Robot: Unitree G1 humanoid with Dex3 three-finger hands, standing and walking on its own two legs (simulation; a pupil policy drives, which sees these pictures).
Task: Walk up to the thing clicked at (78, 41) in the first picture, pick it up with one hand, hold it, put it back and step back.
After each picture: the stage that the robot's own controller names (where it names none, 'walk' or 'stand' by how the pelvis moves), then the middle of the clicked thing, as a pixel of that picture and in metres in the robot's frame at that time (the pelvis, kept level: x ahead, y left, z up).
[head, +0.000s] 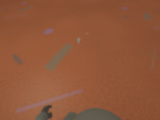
stand; (78, 40) +1.79 +0.34 -0.72
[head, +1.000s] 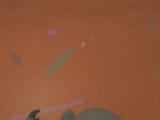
walk; (83, 45) +1.67 +0.14 -0.71
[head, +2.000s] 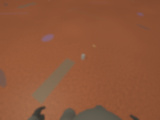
walk; (83, 56) +1.15 +0.12 -0.71
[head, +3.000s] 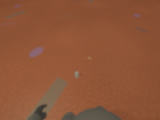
walk; (76, 74) +0.74 +0.18 -0.71
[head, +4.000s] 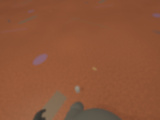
walk; (77, 89) +0.47 +0.23 -0.71
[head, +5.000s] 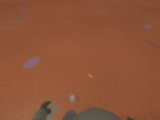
stand; (72, 98) +0.37 +0.19 -0.71
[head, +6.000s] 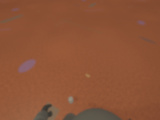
stand; (70, 100) +0.34 +0.21 -0.73
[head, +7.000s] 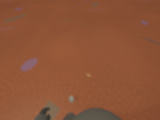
stand; (71, 99) +0.34 +0.21 -0.73
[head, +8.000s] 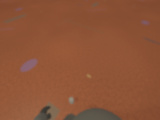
stand; (71, 100) +0.33 +0.21 -0.73
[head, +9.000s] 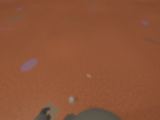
go down; (71, 100) +0.33 +0.21 -0.73
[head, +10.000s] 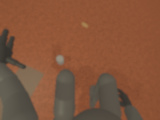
go down; (60, 60) +0.43 +0.23 -0.32
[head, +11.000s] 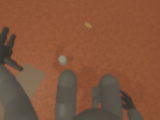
approach; (62, 60) +0.42 +0.23 -0.31
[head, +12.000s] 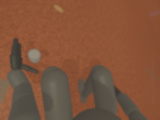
close in; (34, 56) +0.40 +0.27 -0.22
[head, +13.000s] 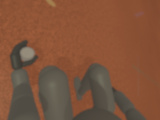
close; (27, 55) +0.40 +0.28 -0.22
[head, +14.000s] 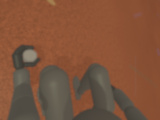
lift; (29, 57) +0.38 +0.26 -0.23
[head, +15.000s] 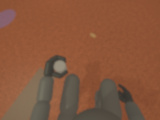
lift; (61, 68) +0.32 +0.21 -0.03
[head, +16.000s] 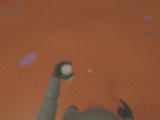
hold; (67, 73) +0.33 +0.17 +0.02
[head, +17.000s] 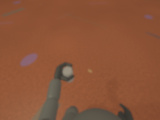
hold; (68, 74) +0.32 +0.16 +0.01
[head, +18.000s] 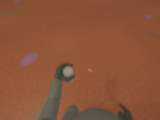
hold; (69, 74) +0.32 +0.16 +0.00
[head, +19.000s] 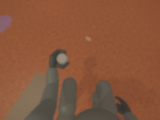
crouch; (63, 61) +0.41 +0.19 -0.08
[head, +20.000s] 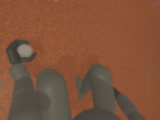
lower; (26, 53) +0.41 +0.28 -0.23
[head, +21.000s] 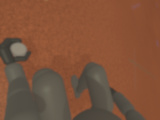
lower; (19, 51) +0.42 +0.28 -0.23
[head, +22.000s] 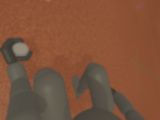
lower; (21, 51) +0.42 +0.28 -0.23
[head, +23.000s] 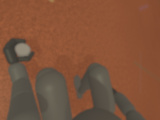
lower; (23, 52) +0.41 +0.29 -0.22
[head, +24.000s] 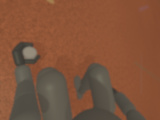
loosen; (30, 54) +0.41 +0.26 -0.22
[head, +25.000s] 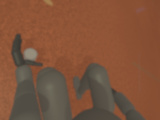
withdraw; (30, 56) +0.41 +0.25 -0.23
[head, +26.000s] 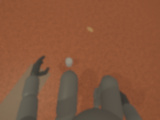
walk; (69, 62) +0.43 +0.20 -0.32
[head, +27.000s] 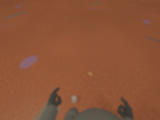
stand; (74, 99) +0.35 +0.15 -0.66
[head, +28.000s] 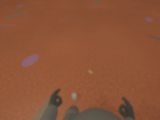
stand; (74, 96) +0.37 +0.17 -0.67
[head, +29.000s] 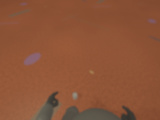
stand; (75, 96) +0.37 +0.16 -0.68
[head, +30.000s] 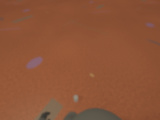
walk; (75, 98) +0.38 +0.16 -0.72
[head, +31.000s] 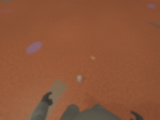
walk; (79, 78) +0.53 +0.12 -0.70
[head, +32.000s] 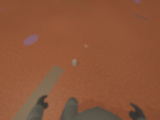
walk; (74, 62) +0.81 +0.25 -0.69
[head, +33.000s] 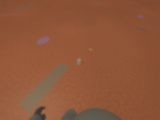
stand; (78, 61) +1.02 +0.18 -0.71
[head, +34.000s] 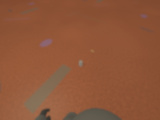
stand; (80, 63) +1.01 +0.18 -0.73
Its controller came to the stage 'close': yes
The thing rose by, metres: 0.71
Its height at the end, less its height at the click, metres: +0.00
